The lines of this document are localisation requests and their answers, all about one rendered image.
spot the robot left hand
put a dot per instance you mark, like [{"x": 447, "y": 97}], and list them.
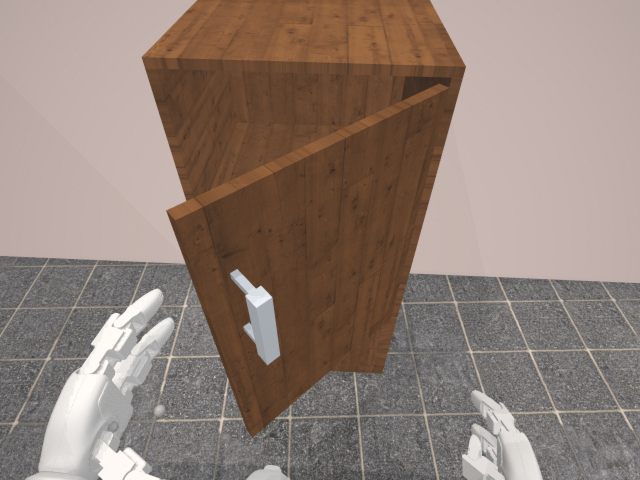
[{"x": 76, "y": 440}]

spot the robot right hand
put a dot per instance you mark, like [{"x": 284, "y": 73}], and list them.
[{"x": 509, "y": 457}]

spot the cupboard door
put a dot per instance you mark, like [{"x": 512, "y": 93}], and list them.
[{"x": 325, "y": 230}]

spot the handle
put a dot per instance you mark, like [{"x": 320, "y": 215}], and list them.
[{"x": 262, "y": 330}]

